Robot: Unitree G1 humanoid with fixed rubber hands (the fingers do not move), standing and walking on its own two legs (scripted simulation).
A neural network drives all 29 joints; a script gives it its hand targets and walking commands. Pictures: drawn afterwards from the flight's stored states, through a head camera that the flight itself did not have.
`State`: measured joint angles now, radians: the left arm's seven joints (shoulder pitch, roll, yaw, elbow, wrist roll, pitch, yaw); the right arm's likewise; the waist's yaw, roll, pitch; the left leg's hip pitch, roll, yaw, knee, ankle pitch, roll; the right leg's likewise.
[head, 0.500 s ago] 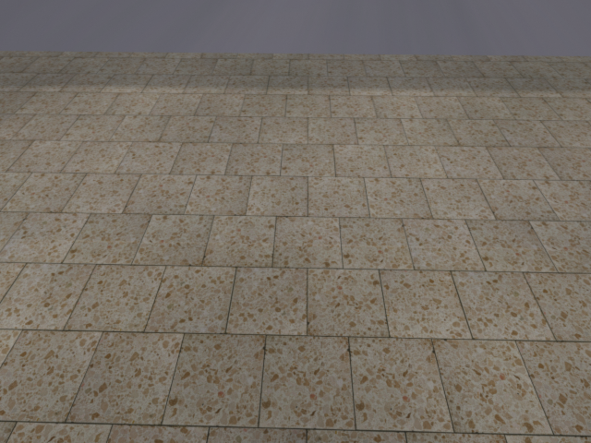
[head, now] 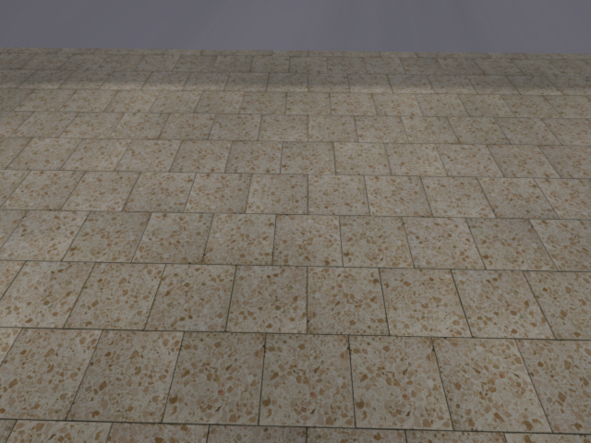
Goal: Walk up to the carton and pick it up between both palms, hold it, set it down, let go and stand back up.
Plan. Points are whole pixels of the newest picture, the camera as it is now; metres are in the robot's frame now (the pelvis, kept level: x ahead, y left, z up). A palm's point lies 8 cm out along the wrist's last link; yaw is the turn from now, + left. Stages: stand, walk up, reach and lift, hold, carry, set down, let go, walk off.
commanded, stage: stand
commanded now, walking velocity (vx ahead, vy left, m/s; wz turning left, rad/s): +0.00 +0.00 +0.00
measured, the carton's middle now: out of the picture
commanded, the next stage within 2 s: walk up in 0.02 s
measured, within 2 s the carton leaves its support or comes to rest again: neither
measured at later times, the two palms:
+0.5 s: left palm out of the picture +0.10 +0.23 -0.11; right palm out of the picture +0.04 -0.30 -0.14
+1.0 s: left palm out of the picture +0.15 +0.14 -0.13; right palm out of the picture -0.12 -0.35 -0.10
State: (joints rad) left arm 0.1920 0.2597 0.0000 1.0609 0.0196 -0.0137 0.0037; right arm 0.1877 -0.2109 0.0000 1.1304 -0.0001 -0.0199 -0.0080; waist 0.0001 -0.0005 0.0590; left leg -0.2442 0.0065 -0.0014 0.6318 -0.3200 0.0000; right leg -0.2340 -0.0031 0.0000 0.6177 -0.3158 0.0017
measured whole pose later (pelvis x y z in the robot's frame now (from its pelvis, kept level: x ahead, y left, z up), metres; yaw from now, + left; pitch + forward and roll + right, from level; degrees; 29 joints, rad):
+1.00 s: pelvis -0.08 -0.05 -0.01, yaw -32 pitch -2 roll -1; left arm 0.17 0.36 0.00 0.74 0.04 0.09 -0.09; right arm 0.10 -0.30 0.00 0.87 0.00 0.01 -0.04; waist 0.03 -0.04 0.17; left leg -0.30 0.01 0.16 0.68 -0.36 0.09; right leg -0.49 0.07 0.03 0.90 -0.34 -0.03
